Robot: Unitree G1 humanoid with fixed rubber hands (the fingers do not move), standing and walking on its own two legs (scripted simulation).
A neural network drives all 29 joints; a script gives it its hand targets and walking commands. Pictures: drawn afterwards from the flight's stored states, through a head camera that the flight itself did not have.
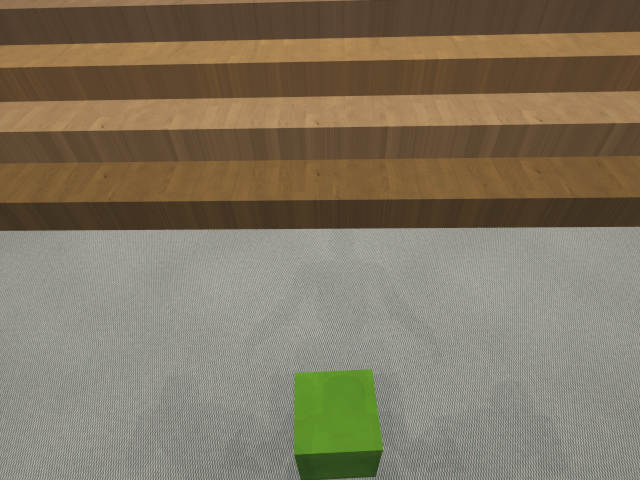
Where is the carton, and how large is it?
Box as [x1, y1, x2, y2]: [294, 369, 382, 479]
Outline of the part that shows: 371,369 295,373 294,456 301,479 326,479 375,476 382,451 382,445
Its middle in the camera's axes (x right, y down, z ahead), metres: +0.04 +0.52 +1.07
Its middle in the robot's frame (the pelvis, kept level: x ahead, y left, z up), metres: +0.42 +0.01 -0.66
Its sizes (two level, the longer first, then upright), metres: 0.210 0.200 0.250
